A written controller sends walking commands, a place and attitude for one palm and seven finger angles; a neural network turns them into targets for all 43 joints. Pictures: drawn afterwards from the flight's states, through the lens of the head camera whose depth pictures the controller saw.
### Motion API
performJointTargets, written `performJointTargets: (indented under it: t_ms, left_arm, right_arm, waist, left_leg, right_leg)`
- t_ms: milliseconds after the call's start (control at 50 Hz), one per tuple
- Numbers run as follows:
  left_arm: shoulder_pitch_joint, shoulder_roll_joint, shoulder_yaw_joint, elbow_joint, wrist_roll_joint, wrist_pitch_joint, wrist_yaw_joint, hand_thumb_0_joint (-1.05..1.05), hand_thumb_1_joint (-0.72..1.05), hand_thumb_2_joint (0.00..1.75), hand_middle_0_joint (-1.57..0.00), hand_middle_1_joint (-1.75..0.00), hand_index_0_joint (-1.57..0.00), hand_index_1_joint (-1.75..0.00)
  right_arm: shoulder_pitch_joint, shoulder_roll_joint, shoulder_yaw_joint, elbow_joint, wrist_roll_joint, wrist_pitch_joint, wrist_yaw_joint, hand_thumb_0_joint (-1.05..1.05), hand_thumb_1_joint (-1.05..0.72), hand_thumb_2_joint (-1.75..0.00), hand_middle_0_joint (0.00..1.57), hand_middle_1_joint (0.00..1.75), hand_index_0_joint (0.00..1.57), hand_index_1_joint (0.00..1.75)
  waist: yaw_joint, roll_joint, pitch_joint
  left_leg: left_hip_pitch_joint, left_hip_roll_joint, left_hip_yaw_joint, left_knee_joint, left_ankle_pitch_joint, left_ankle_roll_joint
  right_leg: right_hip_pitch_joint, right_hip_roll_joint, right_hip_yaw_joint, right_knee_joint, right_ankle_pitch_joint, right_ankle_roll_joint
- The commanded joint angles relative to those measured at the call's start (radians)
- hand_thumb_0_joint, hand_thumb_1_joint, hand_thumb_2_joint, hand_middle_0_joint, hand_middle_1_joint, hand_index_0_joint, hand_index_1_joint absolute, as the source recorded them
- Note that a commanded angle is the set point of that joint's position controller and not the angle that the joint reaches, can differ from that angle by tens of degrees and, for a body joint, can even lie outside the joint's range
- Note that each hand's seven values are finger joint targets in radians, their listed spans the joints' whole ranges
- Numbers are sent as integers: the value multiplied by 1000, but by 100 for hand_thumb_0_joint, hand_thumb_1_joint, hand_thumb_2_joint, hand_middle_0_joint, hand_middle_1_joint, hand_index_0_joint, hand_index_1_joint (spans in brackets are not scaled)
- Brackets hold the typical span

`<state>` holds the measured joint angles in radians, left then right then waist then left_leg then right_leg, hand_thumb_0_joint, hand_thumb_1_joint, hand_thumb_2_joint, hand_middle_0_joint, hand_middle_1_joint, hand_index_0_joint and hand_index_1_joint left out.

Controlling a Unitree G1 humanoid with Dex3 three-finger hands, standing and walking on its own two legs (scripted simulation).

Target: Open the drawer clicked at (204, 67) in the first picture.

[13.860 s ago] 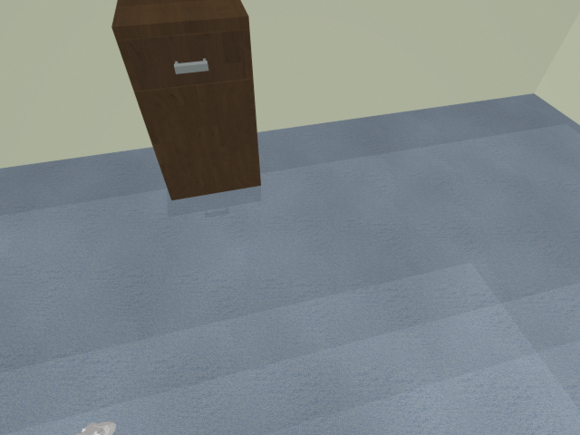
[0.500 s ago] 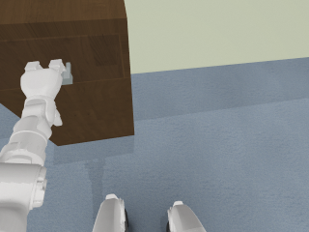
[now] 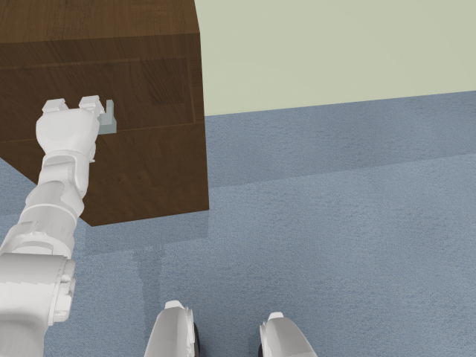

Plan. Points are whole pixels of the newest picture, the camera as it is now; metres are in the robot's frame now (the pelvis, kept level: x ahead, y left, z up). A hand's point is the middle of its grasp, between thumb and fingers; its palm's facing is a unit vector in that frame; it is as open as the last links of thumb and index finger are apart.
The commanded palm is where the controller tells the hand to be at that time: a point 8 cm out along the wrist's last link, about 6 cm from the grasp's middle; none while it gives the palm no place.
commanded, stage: close the thumb around the handle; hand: left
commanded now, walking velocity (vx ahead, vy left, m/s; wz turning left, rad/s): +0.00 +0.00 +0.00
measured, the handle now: (80, 116) +0.54 +0.27 +0.00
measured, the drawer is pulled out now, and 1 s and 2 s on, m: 0.00 0.08 0.20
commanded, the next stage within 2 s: pull the drawer open in 0.18 s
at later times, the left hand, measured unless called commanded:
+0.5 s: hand (84, 152) +0.47 +0.26 -0.02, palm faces -0.06 -0.05 -1.00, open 6.2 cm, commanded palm +0.44 +0.24 +0.03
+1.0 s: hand (82, 187) +0.40 +0.25 -0.02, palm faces -0.04 -0.06 -1.00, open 6.2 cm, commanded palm +0.37 +0.24 +0.03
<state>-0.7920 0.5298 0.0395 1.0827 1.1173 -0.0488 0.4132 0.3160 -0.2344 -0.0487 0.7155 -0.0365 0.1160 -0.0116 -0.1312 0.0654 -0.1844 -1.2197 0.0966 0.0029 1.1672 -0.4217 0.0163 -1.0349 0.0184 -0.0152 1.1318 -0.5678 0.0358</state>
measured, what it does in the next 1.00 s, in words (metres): stands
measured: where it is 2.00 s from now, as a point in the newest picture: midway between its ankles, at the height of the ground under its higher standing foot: outside the picture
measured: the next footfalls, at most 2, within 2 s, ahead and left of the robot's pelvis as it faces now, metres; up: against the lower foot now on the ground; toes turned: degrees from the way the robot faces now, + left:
none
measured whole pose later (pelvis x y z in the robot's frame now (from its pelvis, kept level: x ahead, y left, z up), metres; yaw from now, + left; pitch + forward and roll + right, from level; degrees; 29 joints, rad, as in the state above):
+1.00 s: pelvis +0.03 +0.00 +0.03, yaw +0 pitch +22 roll -3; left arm -0.36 0.39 0.01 0.75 1.10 -0.04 0.49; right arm 0.23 -0.23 -0.08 0.68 -0.03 0.14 0.00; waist -0.05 0.06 -0.20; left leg -1.01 0.09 0.03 1.06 -0.44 0.01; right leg -0.84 0.01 0.01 1.02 -0.57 0.03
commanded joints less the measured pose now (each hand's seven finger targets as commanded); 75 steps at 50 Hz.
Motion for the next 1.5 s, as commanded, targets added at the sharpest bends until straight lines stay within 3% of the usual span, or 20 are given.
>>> performJointTargets:
  t_ms: [0,140,240,360,380,460,600,700,740,780,840,900,960,1100,1140,1180,1300,1340,1360,1480]
  left_arm:
    - [-316,244,48,-126,-10,4,15,0,90,90,-40,-135,-40,-135]
    - [-346,247,54,-175,-13,1,17,0,90,90,-40,-135,-40,-135]
    - [-344,224,39,-161,-15,4,18,0,90,90,-40,-135,-40,-135]
    - [-182,205,57,-186,-30,-2,9,0,90,90,-40,-135,-40,-135]
    - [-168,175,39,-195,-36,-3,8,0,90,90,-40,-135,-40,-135]
    - [-58,203,82,-253,-41,-18,14,0,90,90,-40,-135,-40,-135]
    - [40,117,49,-335,-39,-20,58,0,90,90,-40,-135,-40,-135]
    - [116,105,56,-345,-37,-6,81,0,90,90,-40,-135,-40,-135]
    - [137,115,72,-387,-32,-7,89,0,90,90,-40,-135,-40,-135]
    - [144,61,33,-411,-37,1,94,0,90,90,-40,-135,-40,-135]
    - [224,81,65,-440,-40,3,100,0,90,90,-40,-135,-40,-135]
    - [289,48,45,-461,-44,11,105,0,90,90,-40,-135,-40,-135]
    - [294,22,25,-515,-39,17,116,0,90,90,-40,-135,-40,-135]
    - [346,-17,-4,-557,-35,46,130,0,90,90,-40,-135,-40,-135]
    - [390,17,26,-588,-33,48,128,0,90,90,-40,-135,-40,-135]
    - [397,-12,-1,-610,-34,51,126,0,90,90,-40,-135,-40,-135]
    - [518,11,34,-642,-40,45,125,0,90,90,-40,-135,-40,-135]
    - [546,-1,29,-676,-38,42,129,0,90,90,-40,-135,-40,-135]
    - [565,-15,19,-669,-43,47,130,0,90,90,-40,-135,-40,-135]
    - [588,-5,29,-711,-39,52,144,0,90,90,-40,-135,-40,-135]
  right_arm:
    - [165,-178,-57,-38,-4,-5,-21,0,-90,-90,20,30,20,30]
    - [169,-179,-63,-37,-4,-4,-20,0,-90,-90,20,30,20,30]
    - [169,-176,-63,-34,-3,-5,-19,0,-90,-90,20,30,20,30]
    - [153,-170,-65,-48,-4,2,-12,0,-90,-90,20,30,20,30]
    - [146,-167,-67,-53,-1,2,-12,0,-90,-90,20,30,20,30]
    - [134,-167,-70,-60,-3,7,-13,0,-90,-90,20,30,20,30]
    - [105,-157,-82,-62,-2,11,-6,0,-90,-90,20,30,20,30]
    - [82,-154,-81,-67,-2,14,-4,0,-90,-90,20,30,20,30]
    - [69,-152,-83,-73,-2,16,-4,0,-90,-90,20,30,20,30]
    - [52,-146,-85,-79,1,14,-1,0,-90,-90,20,30,20,30]
    - [36,-145,-83,-90,-1,13,-2,0,-90,-90,20,30,20,30]
    - [16,-140,-82,-102,0,9,-4,0,-90,-90,20,30,20,30]
    - [0,-138,-83,-108,0,2,-3,0,-90,-90,20,30,20,30]
    - [-34,-134,-79,-120,0,-6,-2,0,-90,-90,20,30,20,30]
    - [-47,-133,-75,-127,-1,-6,-3,0,-90,-90,20,30,20,30]
    - [-59,-131,-73,-132,0,-7,-5,0,-90,-90,20,30,20,30]
    - [-79,-126,-71,-146,-1,-19,-12,0,-90,-90,20,30,20,30]
    - [-95,-123,-67,-151,-2,-20,-10,0,-90,-90,20,30,20,30]
    - [-91,-124,-69,-154,-1,-24,-9,0,-90,-90,20,30,20,30]
    - [-115,-123,-64,-158,-3,-32,-9,0,-90,-90,20,30,20,30]
  waist:
    - [-15,45,-430]
    - [-11,81,-487]
    - [-18,72,-465]
    - [34,79,-483]
    - [26,54,-474]
    - [64,44,-494]
    - [64,20,-437]
    - [76,-5,-410]
    - [92,26,-442]
    - [77,21,-422]
    - [100,10,-427]
    - [97,-17,-391]
    - [93,16,-391]
    - [88,-3,-362]
    - [113,15,-387]
    - [100,0,-369]
    - [119,-23,-343]
    - [127,5,-350]
    - [119,-9,-314]
    - [124,-21,-316]
  left_leg:
    - [546,-62,-15,-91,318,25]
    - [601,-57,-20,-87,359,21]
    - [598,-57,-23,-94,344,21]
    - [626,-58,-9,-112,389,16]
    - [618,-58,-7,-116,373,19]
    - [622,-61,7,-127,414,19]
    - [649,-61,14,-152,438,16]
    - [641,-69,20,-164,443,17]
    - [680,-68,21,-169,479,12]
    - [690,-68,21,-173,472,13]
    - [695,-71,24,-177,494,13]
    - [668,-76,30,-183,477,16]
    - [707,-73,22,-186,489,14]
    - [706,-77,23,-195,451,16]
    - [713,-79,25,-202,461,12]
    - [710,-78,23,-202,449,14]
    - [669,-84,34,-200,409,17]
    - [682,-83,32,-205,415,13]
    - [670,-82,31,-207,393,14]
    - [657,-85,32,-201,359,15]
  right_leg:
    - [6,65,-53,-156,334,-62]
    - [-4,65,-54,-148,349,-62]
    - [-10,66,-57,-155,336,-62]
    - [51,70,-58,-160,378,-68]
    - [56,69,-59,-168,372,-64]
    - [124,68,-52,-166,437,-67]
    - [147,68,-56,-189,463,-67]
    - [184,65,-52,-199,491,-68]
    - [190,62,-51,-196,509,-68]
    - [184,62,-54,-208,503,-68]
    - [220,61,-51,-208,534,-68]
    - [251,60,-47,-218,553,-67]
    - [227,61,-52,-218,532,-69]
    - [236,59,-55,-233,512,-70]
    - [259,57,-52,-229,523,-71]
    - [253,57,-53,-233,516,-70]
    - [294,55,-45,-235,532,-70]
    - [286,54,-47,-229,523,-71]
    - [278,55,-51,-235,504,-72]
    - [269,53,-46,-231,478,-70]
